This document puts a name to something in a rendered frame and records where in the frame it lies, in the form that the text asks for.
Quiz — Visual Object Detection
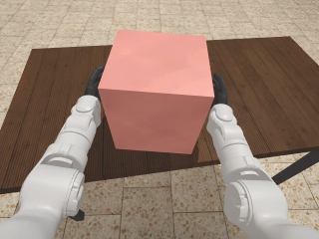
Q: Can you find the table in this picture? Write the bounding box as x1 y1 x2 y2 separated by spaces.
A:
0 36 319 221

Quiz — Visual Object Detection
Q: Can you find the right robot hand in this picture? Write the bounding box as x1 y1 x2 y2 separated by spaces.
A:
211 73 228 108

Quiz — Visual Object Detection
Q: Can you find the right robot upper arm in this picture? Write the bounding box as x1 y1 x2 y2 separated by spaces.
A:
223 179 319 239

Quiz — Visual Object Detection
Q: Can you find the robot left forearm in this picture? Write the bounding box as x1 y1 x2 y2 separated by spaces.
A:
19 95 102 208

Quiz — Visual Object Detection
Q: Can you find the robot right forearm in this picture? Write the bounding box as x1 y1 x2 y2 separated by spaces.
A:
206 104 288 213

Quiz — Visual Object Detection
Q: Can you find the carton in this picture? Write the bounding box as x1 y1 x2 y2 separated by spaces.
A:
98 29 214 154

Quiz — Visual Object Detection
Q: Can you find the left robot hand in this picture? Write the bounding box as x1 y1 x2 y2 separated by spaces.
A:
84 65 105 101

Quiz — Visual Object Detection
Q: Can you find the left robot upper arm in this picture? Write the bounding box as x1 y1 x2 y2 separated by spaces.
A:
0 164 85 239

